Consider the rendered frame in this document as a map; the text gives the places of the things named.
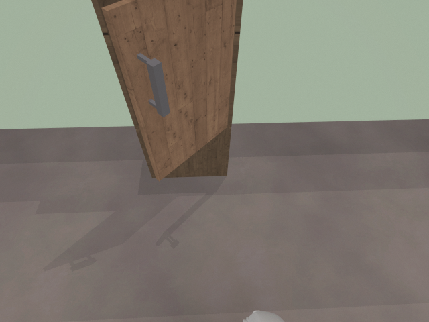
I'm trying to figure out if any handle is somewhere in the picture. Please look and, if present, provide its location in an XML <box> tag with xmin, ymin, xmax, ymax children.
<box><xmin>137</xmin><ymin>53</ymin><xmax>170</xmax><ymax>117</ymax></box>

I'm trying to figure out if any cupboard door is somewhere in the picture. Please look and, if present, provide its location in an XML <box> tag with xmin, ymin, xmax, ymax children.
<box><xmin>101</xmin><ymin>0</ymin><xmax>237</xmax><ymax>181</ymax></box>

